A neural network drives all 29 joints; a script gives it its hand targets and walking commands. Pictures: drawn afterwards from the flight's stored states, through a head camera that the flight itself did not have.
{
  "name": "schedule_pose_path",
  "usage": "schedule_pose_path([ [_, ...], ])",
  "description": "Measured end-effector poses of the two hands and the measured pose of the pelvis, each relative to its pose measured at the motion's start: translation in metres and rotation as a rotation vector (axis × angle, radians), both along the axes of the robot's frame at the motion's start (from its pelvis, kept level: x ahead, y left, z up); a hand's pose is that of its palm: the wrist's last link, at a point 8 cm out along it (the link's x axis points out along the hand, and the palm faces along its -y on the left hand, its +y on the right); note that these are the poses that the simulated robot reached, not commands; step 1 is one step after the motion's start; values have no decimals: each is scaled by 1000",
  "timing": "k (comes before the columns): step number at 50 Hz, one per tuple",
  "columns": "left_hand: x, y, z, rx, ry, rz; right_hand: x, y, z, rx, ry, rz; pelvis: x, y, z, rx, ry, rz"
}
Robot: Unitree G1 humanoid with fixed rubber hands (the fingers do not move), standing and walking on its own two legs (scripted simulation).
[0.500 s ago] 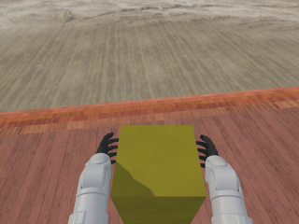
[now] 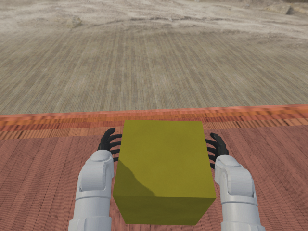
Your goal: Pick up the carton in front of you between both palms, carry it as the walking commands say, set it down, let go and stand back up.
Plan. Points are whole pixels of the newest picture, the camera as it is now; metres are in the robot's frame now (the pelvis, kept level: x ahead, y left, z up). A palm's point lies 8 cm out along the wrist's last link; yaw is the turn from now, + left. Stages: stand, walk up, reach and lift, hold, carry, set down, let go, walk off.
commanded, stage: carry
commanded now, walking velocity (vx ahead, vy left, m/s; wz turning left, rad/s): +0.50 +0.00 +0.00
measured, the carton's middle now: (161, 175) +0.30 +0.00 +0.00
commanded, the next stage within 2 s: none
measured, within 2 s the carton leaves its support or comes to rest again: neither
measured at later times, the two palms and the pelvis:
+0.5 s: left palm (107, 113) +0.46 +0.17 +0.09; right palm (200, 112) +0.47 -0.13 +0.10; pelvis +0.23 +0.01 +0.01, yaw +0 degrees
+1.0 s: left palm (124, 67) +0.80 +0.17 +0.09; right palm (188, 71) +0.80 -0.13 +0.08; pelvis +0.57 +0.02 -0.02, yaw +0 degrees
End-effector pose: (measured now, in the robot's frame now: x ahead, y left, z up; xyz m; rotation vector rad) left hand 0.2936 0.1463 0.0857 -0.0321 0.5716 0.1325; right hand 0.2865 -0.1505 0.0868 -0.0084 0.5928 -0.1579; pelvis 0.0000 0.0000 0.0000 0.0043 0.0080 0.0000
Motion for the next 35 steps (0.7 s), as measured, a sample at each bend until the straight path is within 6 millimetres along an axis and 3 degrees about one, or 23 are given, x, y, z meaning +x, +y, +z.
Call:
schedule_pose_path([
  [4,15,13,11,-25,-12,15,17,12,12,13,-14,0,24,10,2,-6,37,-29],
  [10,50,3,26,-42,3,-10,42,2,26,44,-1,-46,69,7,11,-40,88,-31],
  [15,84,-10,16,-26,8,-11,75,-12,15,77,-2,-67,118,-3,-4,-45,93,-11],
  [21,118,8,7,-52,111,70,130,6,11,70,101,-15,178,-1,7,-18,100,13],
  [25,162,26,7,-65,99,100,182,23,13,62,90,13,225,9,7,-13,96,9],
  [29,221,43,1,-76,51,93,237,40,8,53,42,8,280,28,-9,-5,69,-7],
  [35,304,40,2,-62,115,6,293,38,3,62,102,-76,352,45,3,-16,84,-40],
])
